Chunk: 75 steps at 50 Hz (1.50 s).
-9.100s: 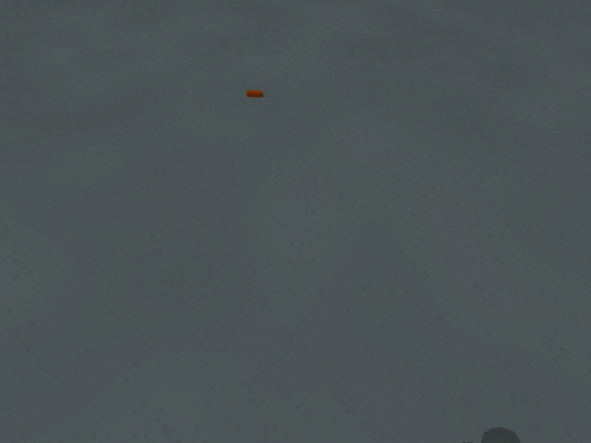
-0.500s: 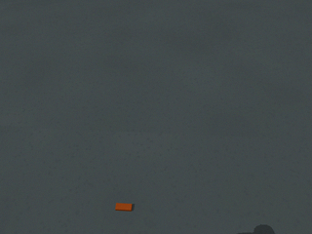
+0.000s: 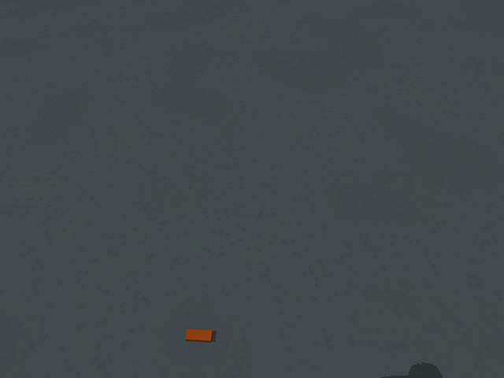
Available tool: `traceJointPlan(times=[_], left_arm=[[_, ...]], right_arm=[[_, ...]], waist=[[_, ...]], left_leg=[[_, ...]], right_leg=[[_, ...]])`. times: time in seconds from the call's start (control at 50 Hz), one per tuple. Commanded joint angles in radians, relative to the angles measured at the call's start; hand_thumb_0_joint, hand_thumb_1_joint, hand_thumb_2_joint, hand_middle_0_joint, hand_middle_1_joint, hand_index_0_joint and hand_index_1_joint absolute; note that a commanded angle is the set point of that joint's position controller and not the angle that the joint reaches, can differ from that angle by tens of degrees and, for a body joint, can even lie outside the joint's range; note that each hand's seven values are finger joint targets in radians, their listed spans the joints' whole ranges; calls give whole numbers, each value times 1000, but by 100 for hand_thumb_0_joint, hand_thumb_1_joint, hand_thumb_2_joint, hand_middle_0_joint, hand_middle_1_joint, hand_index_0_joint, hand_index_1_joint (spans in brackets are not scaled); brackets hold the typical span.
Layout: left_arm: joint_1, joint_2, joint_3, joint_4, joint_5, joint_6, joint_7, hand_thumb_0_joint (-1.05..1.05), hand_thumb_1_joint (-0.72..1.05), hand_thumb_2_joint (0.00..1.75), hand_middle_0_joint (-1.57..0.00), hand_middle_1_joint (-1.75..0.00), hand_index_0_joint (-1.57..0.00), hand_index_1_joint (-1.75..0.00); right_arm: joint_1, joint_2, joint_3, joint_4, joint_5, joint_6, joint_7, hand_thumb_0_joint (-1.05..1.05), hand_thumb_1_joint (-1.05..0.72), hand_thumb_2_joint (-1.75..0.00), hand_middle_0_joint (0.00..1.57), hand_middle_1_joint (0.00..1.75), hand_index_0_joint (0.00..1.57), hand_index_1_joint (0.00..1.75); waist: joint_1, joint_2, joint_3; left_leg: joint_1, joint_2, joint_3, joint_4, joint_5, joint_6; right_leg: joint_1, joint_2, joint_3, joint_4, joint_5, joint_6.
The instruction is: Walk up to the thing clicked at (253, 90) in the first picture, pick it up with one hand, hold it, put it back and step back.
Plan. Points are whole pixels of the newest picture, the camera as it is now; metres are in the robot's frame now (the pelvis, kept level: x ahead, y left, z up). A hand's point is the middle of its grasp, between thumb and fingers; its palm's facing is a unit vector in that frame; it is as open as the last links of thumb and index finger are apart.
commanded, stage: stand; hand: left
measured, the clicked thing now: (199, 335) +0.38 +0.20 -0.77
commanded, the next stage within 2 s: none
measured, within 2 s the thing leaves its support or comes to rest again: neither
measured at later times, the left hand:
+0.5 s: hand out of the picture +0.06 +0.26 -0.16, palm faces -0.03 -0.94 -0.34, open 7.3 cm
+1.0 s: hand out of the picture +0.05 +0.26 -0.16, palm faces -0.03 -0.94 -0.34, open 7.3 cm
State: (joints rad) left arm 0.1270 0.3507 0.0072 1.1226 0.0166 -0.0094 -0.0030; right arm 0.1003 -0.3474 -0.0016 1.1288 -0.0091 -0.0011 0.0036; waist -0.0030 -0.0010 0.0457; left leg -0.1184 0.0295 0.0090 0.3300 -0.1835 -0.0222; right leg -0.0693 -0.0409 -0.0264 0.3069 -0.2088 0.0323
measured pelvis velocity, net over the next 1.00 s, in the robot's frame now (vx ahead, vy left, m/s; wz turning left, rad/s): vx -0.01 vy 0.00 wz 0.00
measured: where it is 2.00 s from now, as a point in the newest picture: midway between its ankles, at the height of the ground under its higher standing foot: outside the picture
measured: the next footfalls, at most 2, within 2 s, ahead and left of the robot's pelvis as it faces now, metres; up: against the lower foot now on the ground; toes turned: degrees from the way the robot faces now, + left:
none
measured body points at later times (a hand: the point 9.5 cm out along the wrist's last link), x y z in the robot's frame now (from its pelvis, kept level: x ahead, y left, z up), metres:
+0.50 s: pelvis -0.01 +0.00 +0.00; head +0.00 +0.00 +0.45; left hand +0.06 +0.30 -0.13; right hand +0.07 -0.30 -0.13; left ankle +0.00 +0.13 -0.75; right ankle -0.03 -0.14 -0.75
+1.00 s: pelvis -0.01 +0.00 +0.00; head +0.00 +0.00 +0.45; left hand +0.05 +0.31 -0.13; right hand +0.06 -0.30 -0.13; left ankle +0.00 +0.13 -0.75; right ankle -0.03 -0.14 -0.75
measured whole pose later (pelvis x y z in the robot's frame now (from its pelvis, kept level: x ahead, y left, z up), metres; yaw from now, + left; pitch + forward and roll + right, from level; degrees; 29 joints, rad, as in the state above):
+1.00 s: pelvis -0.01 +0.00 +0.00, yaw +0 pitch -2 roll +0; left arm 0.14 0.35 0.01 1.12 0.02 -0.01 -0.01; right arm 0.12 -0.35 0.00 1.13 -0.01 0.00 0.01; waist 0.00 0.00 0.05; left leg -0.12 0.02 0.01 0.33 -0.17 -0.02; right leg -0.08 -0.05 -0.03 0.31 -0.20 0.04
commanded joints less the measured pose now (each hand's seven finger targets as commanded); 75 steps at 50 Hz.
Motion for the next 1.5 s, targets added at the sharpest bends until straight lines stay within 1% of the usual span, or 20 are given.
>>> traceJointPlan(times=[0.0, 0.06, 0.16, 0.18, 0.28, 0.3, 0.32, 0.36, 0.46, 0.52, 0.58, 0.6, 0.7, 0.76, 0.78, 0.86, 0.96, 1.36, 1.42, 1.48], left_arm=[[-27, 219, 38, -61, -5, -18, 14, 0, 90, 90, -20, -30, -20, -30], [-25, 215, 36, -61, -4, -19, 14, 0, 90, 90, -20, -30, -20, -30], [-24, 211, 34, -62, -4, -18, 15, 0, 90, 90, -20, -30, -20, -30], [-24, 212, 35, -64, -3, -17, 13, 0, 90, 90, -20, -30, -20, -30], [-24, 214, 34, -62, -3, -16, 13, 0, 90, 90, -20, -30, -20, -30], [-19, 214, 35, -63, -1, -17, 13, 0, 90, 90, -20, -30, -20, -30], [-23, 216, 35, -61, -1, -18, 14, 0, 90, 90, -20, -30, -20, -30], [-23, 219, 37, -63, -3, -18, 14, 0, 90, 90, -20, -30, -20, -30], [-18, 213, 36, -59, -5, -16, 12, 0, 90, 90, -20, -30, -20, -30], [-19, 215, 36, -64, -3, -18, 12, 0, 90, 90, -20, -30, -20, -30], [-23, 215, 37, -62, -3, -16, 12, 0, 90, 90, -20, -30, -20, -30], [-19, 213, 35, -59, -6, -15, 12, 0, 90, 90, -20, -30, -20, -30], [-14, 213, 35, -60, -4, -17, 10, 0, 90, 90, -20, -30, -20, -30], [-19, 216, 37, -60, -2, -16, 13, 0, 90, 90, -20, -30, -20, -30], [-12, 214, 35, -57, -4, -16, 12, 0, 90, 90, -20, -30, -20, -30], [-14, 214, 35, -62, -3, -16, 11, 0, 90, 90, -20, -30, -20, -30], [-11, 214, 34, -58, -4, -17, 12, 0, 90, 90, -20, -30, -20, -30], [-18, 215, 35, -62, -3, -18, 13, 0, 90, 90, -20, -30, -20, -30], [-20, 217, 36, -56, -4, -18, 12, 0, 90, 90, -20, -30, -20, -30], [-19, 210, 35, -63, -6, -19, 12, 0, 90, 90, -20, -30, -20, -30]], right_arm=[[-38, -213, -36, -62, 0, -27, -12, 0, -90, -90, 20, 30, 20, 30], [-36, -216, -37, -61, 0, -28, -13, 0, -90, -90, 20, 30, 20, 30], [-33, -220, -40, -62, -1, -25, -12, 0, -90, -90, 20, 30, 20, 30], [-30, -218, -39, -64, -1, -26, -12, 0, -90, -90, 20, 30, 20, 30], [-30, -216, -38, -60, 0, -27, -11, 0, -90, -90, 20, 30, 20, 30], [-38, -220, -40, -63, -1, -26, -11, 0, -90, -90, 20, 30, 20, 30], [-30, -215, -39, -62, 0, -26, -10, 0, -90, -90, 20, 30, 20, 30], [-30, -216, -40, -63, 0, -27, -11, 0, -90, -90, 20, 30, 20, 30], [-26, -216, -39, -60, 0, -27, -10, 0, -90, -90, 20, 30, 20, 30], [-28, -214, -40, -63, -1, -28, -10, 0, -90, -90, 20, 30, 20, 30], [-20, -216, -40, -62, -2, -26, -11, 0, -90, -90, 20, 30, 20, 30], [-22, -216, -40, -59, 0, -27, -10, 0, -90, -90, 20, 30, 20, 30], [-22, -215, -38, -63, 0, -30, -10, 0, -90, -90, 20, 30, 20, 30], [-12, -212, -39, -63, -1, -27, -11, 0, -90, -90, 20, 30, 20, 30], [-22, -215, -39, -61, 1, -27, -10, 0, -90, -90, 20, 30, 20, 30], [-26, -220, -40, -64, -1, -28, -11, 0, -90, -90, 20, 30, 20, 30], [-23, -213, -37, -62, 0, -27, -9, 0, -90, -90, 20, 30, 20, 30], [-22, -217, -37, -65, 0, -26, -11, 0, -90, -90, 20, 30, 20, 30], [-15, -210, -35, -63, 0, -24, -10, 0, -90, -90, 20, 30, 20, 30], [-16, -217, -37, -66, 0, -28, -11, 0, -90, -90, 20, 30, 20, 30]], waist=[[5, 5, -83], [4, 5, -75], [4, 4, -69], [4, 6, -71], [5, 13, -57], [10, 11, -61], [3, 1, -67], [4, -1, -74], [8, 12, -52], [7, 5, -63], [4, 9, -55], [5, 9, -42], [7, 10, -62], [1, -2, -47], [6, -2, -40], [7, 8, -61], [5, 6, -38], [5, 6, -61], [-1, -3, -46], [5, 13, -76]], left_leg=[[46, 111, -75, -30, 238, 38], [43, 109, -75, -32, 246, 36], [30, 108, -76, -35, 208, 37], [23, 107, -71, -35, 212, 40], [13, 109, -81, -48, 171, 38], [20, 106, -79, -43, 173, 40], [21, 110, -82, -43, 189, 41], [38, 108, -78, -38, 210, 40], [20, 106, -83, -50, 163, 39], [27, 105, -82, -44, 188, 40], [17, 102, -78, -45, 161, 42], [13, 102, -86, -53, 155, 37], [24, 106, -85, -45, 175, 43], [17, 103, -84, -46, 167, 42], [27, 106, -91, -50, 164, 41], [24, 106, -85, -40, 160, 43], [12, 103, -89, -51, 137, 37], [23, 104, -85, -32, 187, 38], [8, 99, -85, -40, 156, 39], [23, 105, -81, -27, 213, 40]], right_leg=[[-4, -109, 69, -39, 211, -43], [-9, -106, 66, -42, 216, -41], [-12, -106, 66, -50, 181, -42], [1, -109, 68, -48, 198, -42], [-9, -104, 66, -52, 144, -41], [-16, -105, 66, -56, 153, -40], [-2, -106, 65, -49, 163, -39], [-13, -107, 68, -46, 178, -42], [-19, -105, 68, -52, 125, -44], [-19, -105, 66, -48, 152, -43], [-18, -107, 71, -54, 142, -45], [-24, -103, 68, -53, 117, -43], [-13, -107, 70, -49, 145, -41], [-29, -105, 68, -50, 135, -42], [-40, -101, 66, -51, 117, -42], [-25, -106, 72, -51, 129, -42], [-37, -102, 67, -53, 102, -41], [-21, -107, 67, -50, 158, -41], [-19, -107, 71, -53, 139, -42], [-1, -110, 68, -42, 189, -43]])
